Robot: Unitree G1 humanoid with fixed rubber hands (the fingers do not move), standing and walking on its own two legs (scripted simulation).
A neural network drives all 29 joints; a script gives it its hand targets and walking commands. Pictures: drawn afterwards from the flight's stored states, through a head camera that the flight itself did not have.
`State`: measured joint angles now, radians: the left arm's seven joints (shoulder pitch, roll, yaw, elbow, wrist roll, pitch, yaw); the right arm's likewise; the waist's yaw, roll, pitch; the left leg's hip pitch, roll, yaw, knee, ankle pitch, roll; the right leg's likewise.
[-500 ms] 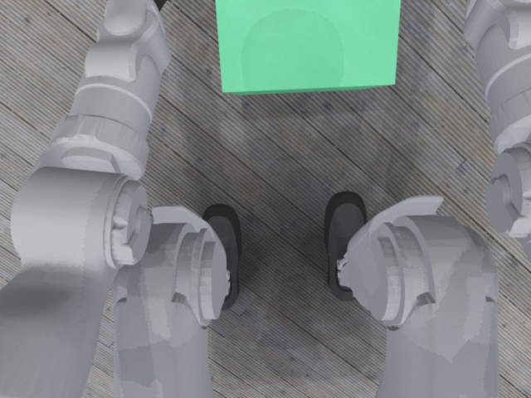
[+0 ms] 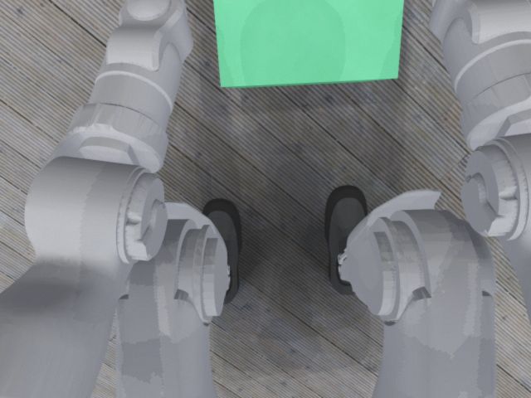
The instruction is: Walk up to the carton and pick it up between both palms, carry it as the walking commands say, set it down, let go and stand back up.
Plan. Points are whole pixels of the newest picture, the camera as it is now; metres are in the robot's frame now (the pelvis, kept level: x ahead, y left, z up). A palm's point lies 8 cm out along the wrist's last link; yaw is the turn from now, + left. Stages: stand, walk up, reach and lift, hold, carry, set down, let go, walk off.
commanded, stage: reach and lift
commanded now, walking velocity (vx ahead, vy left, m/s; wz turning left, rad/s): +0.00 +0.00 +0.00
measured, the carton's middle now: out of the picture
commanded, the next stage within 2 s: none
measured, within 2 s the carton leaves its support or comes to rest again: leaves its support in 0.70 s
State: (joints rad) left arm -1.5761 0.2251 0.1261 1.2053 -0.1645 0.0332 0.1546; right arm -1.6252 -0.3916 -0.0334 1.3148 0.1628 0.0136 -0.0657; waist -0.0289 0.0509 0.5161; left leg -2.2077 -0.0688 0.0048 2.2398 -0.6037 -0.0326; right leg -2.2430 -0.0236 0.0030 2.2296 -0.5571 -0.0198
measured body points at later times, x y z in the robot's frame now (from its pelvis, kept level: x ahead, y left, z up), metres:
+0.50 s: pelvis +0.01 +0.00 -0.01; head +0.38 -0.04 +0.23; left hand +0.57 +0.10 -0.20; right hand +0.56 -0.20 -0.21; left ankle +0.11 +0.12 -0.33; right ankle +0.12 -0.12 -0.33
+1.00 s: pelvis +0.00 +0.00 +0.01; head +0.36 -0.03 +0.27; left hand +0.56 +0.08 -0.15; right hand +0.56 -0.20 -0.14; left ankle +0.11 +0.12 -0.33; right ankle +0.12 -0.12 -0.33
